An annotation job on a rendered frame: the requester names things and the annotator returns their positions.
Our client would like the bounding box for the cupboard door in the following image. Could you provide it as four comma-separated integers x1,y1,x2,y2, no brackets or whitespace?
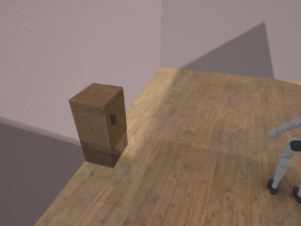
104,89,127,151

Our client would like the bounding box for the robot left foot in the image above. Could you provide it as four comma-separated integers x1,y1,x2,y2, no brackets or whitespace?
268,179,277,195

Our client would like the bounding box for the robot left shin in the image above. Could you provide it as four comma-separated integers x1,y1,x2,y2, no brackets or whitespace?
272,159,286,189

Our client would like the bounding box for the handle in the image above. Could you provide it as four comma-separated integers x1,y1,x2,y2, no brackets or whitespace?
109,113,117,125

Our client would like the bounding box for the robot left forearm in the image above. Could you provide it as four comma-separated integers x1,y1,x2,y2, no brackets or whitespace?
275,118,297,135

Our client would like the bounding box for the robot left hand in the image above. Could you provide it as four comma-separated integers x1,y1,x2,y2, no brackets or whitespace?
267,128,279,140

